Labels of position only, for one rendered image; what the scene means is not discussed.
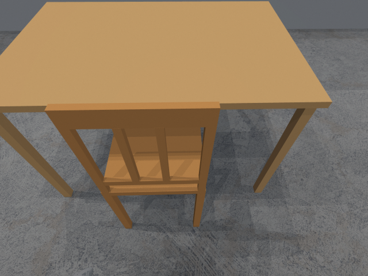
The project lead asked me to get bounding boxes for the chair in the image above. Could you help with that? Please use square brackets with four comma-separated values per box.
[45, 102, 220, 229]

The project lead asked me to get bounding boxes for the table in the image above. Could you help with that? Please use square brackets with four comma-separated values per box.
[0, 1, 332, 197]

